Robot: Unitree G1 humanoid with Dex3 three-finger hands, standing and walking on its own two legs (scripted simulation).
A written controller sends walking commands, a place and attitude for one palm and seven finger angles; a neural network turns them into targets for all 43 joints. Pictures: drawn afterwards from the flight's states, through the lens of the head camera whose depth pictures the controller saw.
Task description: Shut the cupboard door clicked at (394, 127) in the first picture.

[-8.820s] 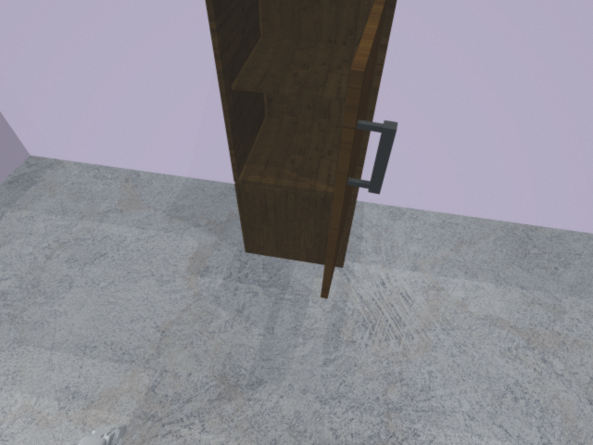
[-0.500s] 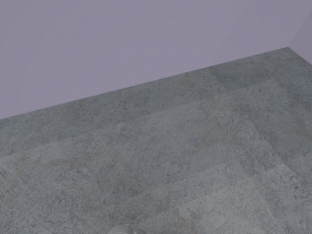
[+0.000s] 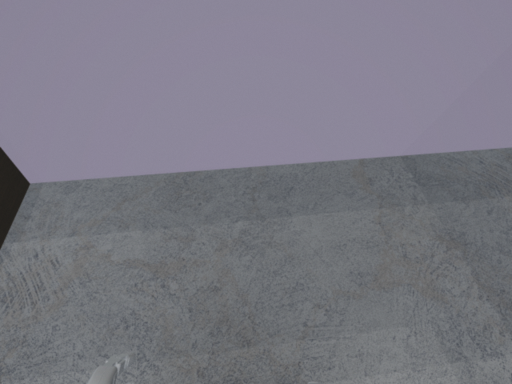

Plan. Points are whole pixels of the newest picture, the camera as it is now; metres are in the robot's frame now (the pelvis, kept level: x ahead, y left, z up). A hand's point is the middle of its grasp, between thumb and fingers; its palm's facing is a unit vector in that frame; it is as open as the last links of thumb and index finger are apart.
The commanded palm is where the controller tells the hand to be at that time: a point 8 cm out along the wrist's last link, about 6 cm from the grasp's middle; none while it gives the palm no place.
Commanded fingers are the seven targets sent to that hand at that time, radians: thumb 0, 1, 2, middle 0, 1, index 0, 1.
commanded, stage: walk to a spot facing it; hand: left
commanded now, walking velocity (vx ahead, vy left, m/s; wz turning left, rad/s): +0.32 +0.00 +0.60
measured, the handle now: out of the picture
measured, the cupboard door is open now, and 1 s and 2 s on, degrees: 85 85 85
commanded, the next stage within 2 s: turn to face it in 1.56 s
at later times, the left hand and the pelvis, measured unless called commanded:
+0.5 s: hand out of the picture +0.00 +0.15 -0.17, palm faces +0.39 -0.89 -0.21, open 7.3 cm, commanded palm none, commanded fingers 0.00 0.90 0.90 -0.20 -0.30 -0.20 -0.30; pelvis +0.15 +0.01 -0.01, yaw +20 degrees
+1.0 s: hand (94, 279) +0.35 +0.35 -0.16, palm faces +0.42 -0.90 -0.14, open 7.3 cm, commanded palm none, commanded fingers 0.00 0.90 0.90 -0.20 -0.30 -0.20 -0.30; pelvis +0.32 +0.14 +0.00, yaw +24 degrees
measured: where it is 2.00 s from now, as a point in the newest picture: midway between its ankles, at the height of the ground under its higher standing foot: (189, 267)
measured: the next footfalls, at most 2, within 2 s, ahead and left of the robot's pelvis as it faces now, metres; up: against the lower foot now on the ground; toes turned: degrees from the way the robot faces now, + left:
right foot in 0.08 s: +0.10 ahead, -0.15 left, +0.00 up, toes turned +0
left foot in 0.58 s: +0.28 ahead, +0.18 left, +0.00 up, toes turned +28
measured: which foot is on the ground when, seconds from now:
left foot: down 0.00-0.08, up 0.10-0.56, down 0.58-1.00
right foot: up 0.00-0.06, down 0.08-0.58, up 0.60-1.00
